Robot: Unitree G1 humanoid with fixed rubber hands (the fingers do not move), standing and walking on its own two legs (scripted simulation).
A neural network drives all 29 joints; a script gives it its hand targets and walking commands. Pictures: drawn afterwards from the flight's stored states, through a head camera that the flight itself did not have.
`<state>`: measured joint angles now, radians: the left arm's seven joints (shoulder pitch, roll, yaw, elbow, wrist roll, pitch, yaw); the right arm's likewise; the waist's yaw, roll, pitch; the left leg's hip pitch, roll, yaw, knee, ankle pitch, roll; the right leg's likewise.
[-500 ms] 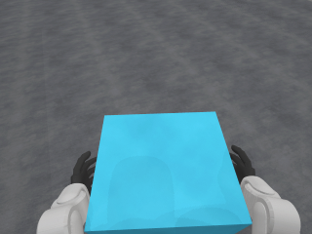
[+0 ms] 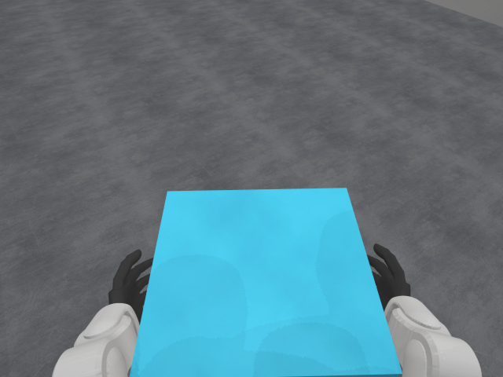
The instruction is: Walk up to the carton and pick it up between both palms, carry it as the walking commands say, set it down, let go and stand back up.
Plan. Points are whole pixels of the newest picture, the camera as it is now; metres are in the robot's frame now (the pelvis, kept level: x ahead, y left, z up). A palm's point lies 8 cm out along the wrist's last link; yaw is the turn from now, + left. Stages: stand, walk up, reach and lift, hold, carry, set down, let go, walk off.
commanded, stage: carry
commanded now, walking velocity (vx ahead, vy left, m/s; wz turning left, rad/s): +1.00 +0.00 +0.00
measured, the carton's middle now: (258, 306) +0.25 -0.02 +0.00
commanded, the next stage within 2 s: none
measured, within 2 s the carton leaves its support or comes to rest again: neither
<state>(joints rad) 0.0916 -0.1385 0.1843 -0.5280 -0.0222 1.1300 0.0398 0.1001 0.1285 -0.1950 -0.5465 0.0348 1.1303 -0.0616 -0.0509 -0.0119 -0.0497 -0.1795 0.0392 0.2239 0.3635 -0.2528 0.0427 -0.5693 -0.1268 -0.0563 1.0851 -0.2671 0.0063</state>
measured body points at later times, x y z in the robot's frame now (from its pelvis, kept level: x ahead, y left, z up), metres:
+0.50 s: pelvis +0.46 -0.02 +0.01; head +0.48 -0.04 +0.45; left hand +0.67 +0.19 +0.07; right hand +0.72 -0.17 +0.06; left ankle +0.48 +0.14 -0.67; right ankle +0.44 -0.11 -0.75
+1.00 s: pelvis +0.92 +0.06 +0.00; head +0.93 +0.08 +0.45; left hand +1.15 +0.24 +0.07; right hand +1.15 -0.12 +0.08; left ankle +0.80 +0.13 -0.75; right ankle +1.05 -0.10 -0.69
